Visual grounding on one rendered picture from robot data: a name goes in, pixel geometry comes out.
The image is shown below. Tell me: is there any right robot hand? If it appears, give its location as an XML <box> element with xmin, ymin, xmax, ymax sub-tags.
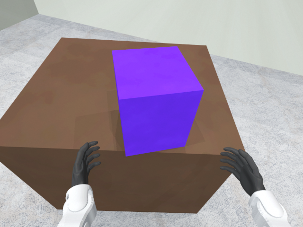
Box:
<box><xmin>220</xmin><ymin>147</ymin><xmax>266</xmax><ymax>196</ymax></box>

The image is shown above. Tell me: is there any pedestal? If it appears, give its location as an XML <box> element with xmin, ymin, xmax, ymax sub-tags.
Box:
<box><xmin>0</xmin><ymin>37</ymin><xmax>245</xmax><ymax>214</ymax></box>

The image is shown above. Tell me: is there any right robot forearm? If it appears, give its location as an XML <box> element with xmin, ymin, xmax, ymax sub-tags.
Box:
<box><xmin>248</xmin><ymin>190</ymin><xmax>291</xmax><ymax>227</ymax></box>

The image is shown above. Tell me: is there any left robot hand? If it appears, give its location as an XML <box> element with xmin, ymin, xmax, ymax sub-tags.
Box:
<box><xmin>71</xmin><ymin>141</ymin><xmax>101</xmax><ymax>187</ymax></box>

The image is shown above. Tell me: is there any carton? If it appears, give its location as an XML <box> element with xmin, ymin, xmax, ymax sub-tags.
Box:
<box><xmin>112</xmin><ymin>46</ymin><xmax>204</xmax><ymax>156</ymax></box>

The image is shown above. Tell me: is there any left robot forearm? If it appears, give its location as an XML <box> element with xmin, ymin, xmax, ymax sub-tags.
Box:
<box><xmin>57</xmin><ymin>184</ymin><xmax>97</xmax><ymax>227</ymax></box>

